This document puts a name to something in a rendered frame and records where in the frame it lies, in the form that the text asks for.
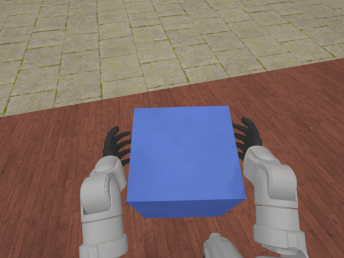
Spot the right robot hand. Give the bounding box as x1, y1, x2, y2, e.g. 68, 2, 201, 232
232, 117, 262, 161

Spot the right robot forearm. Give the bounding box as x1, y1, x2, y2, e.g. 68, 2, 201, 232
243, 146, 309, 258

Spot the right robot thigh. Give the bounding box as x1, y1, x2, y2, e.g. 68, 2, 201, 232
204, 236, 243, 258

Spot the left robot forearm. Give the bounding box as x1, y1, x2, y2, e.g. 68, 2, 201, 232
79, 155, 128, 258

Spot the left robot hand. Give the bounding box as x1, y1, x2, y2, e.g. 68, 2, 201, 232
103, 126, 132, 166

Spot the right robot shin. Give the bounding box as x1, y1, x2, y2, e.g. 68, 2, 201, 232
209, 233, 220, 238

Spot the carton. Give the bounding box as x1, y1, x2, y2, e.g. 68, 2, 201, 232
126, 106, 246, 218

